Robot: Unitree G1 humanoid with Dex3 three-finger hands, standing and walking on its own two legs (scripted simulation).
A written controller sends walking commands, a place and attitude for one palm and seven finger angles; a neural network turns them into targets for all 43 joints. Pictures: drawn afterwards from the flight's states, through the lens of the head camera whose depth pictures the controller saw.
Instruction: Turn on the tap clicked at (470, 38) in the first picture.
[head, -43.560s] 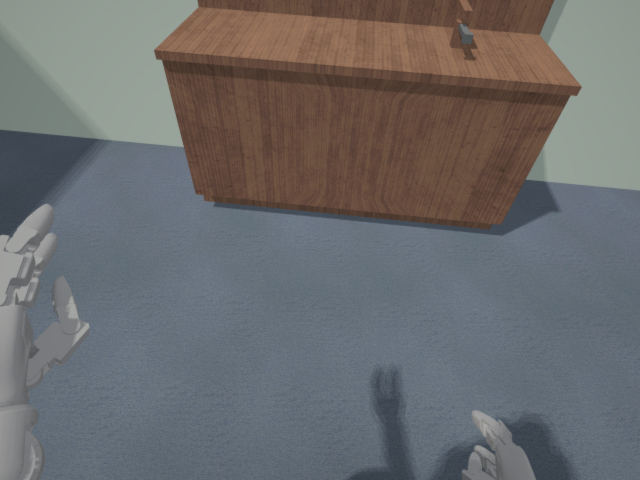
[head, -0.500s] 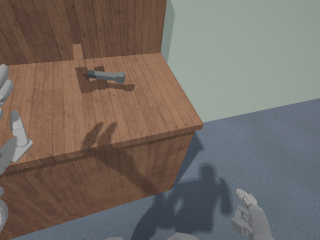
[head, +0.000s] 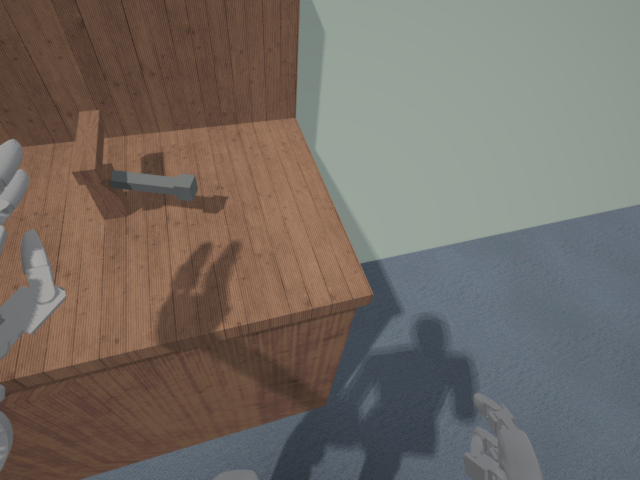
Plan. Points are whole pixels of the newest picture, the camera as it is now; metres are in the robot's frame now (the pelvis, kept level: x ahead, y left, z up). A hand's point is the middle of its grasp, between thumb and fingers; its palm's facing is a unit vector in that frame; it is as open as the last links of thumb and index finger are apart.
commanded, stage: come to a stop and stand still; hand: left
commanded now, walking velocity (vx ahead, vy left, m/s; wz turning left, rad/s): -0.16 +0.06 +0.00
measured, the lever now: (186, 187) +0.49 +0.25 +0.05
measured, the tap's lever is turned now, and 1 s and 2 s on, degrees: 68 68 68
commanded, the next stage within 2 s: none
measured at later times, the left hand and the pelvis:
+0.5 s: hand (79, 281) +0.23 +0.23 +0.19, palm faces +0.40 -0.82 -0.40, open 7.4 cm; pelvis +0.02 -0.01 +0.01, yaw +1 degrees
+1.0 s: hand out of the picture +0.15 +0.33 +0.21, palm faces +0.51 -0.79 -0.33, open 7.4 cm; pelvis -0.06 +0.06 +0.01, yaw +2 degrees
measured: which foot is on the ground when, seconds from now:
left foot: down 0.00-1.00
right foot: down 0.00-1.00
